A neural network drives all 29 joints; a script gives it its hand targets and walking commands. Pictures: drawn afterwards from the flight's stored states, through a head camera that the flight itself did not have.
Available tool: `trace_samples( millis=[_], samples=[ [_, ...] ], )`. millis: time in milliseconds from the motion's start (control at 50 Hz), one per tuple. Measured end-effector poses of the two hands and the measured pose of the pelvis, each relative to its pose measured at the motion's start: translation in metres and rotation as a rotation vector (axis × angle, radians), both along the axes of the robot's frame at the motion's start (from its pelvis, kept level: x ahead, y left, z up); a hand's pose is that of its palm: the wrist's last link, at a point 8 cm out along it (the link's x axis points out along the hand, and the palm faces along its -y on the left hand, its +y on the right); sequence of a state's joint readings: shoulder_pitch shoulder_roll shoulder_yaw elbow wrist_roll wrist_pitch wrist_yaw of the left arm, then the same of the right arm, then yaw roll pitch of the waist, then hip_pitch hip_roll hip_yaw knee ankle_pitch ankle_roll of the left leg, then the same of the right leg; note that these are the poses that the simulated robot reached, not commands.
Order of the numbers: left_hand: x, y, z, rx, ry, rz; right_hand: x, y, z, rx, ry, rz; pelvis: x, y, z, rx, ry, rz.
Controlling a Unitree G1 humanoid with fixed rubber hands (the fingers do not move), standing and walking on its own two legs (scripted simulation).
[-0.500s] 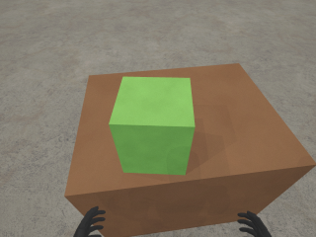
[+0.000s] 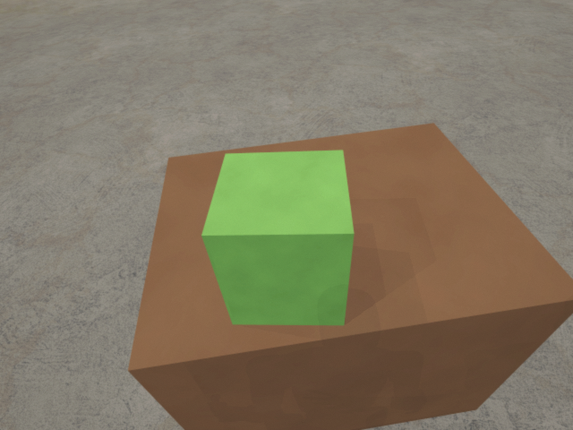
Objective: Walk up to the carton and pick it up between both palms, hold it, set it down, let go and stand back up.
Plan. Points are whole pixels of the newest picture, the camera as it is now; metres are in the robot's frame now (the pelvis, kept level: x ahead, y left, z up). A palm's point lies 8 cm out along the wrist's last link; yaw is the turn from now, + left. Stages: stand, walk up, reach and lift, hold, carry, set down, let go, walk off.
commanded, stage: stand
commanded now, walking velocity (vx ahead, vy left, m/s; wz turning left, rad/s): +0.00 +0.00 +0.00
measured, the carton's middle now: (285, 240) +0.46 +0.05 +0.01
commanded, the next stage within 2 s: none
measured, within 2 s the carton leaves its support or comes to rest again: neither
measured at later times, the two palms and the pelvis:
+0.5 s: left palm out of the picture -0.01 +0.25 -0.12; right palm out of the picture -0.02 -0.22 -0.14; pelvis -0.02 +0.01 +0.00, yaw -1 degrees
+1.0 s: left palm out of the picture -0.06 +0.22 -0.14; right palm out of the picture -0.07 -0.20 -0.15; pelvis -0.03 +0.01 +0.00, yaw -1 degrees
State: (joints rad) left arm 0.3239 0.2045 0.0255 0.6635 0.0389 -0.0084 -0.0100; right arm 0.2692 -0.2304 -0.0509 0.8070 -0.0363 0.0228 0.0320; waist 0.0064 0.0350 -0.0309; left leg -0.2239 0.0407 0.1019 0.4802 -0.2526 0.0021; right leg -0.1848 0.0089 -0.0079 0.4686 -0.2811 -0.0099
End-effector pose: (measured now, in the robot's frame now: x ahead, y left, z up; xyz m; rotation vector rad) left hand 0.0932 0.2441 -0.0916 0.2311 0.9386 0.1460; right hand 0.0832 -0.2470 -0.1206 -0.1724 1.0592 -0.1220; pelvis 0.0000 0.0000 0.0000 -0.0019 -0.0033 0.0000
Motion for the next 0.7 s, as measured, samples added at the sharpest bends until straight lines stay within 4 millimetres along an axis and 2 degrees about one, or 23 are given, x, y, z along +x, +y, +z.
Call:
trace_samples(
  millis=[100,200,360,540,700],
  samples=[
    [-0.022,0.000,-0.009,-0.012,0.058,0.017,-0.031,0.003,-0.006,0.003,0.073,-0.030,-0.005,0.002,0.001,0.002,0.001,-0.005],
    [-0.040,-0.003,-0.016,-0.031,0.098,0.029,-0.054,0.007,-0.008,0.003,0.113,-0.056,-0.009,0.005,0.002,0.003,-0.003,-0.009],
    [-0.068,-0.003,-0.024,-0.045,0.161,0.054,-0.081,0.015,-0.011,0.003,0.163,-0.082,-0.016,0.010,0.003,0.003,-0.012,-0.011],
    [-0.109,0.002,-0.032,-0.041,0.271,0.091,-0.113,0.027,-0.018,0.021,0.245,-0.108,-0.023,0.014,0.004,0.004,-0.017,-0.016],
    [-0.137,-0.005,-0.038,-0.059,0.359,0.109,-0.136,0.038,-0.023,0.043,0.312,-0.127,-0.027,0.015,0.004,0.005,-0.018,-0.016]
  ],
)
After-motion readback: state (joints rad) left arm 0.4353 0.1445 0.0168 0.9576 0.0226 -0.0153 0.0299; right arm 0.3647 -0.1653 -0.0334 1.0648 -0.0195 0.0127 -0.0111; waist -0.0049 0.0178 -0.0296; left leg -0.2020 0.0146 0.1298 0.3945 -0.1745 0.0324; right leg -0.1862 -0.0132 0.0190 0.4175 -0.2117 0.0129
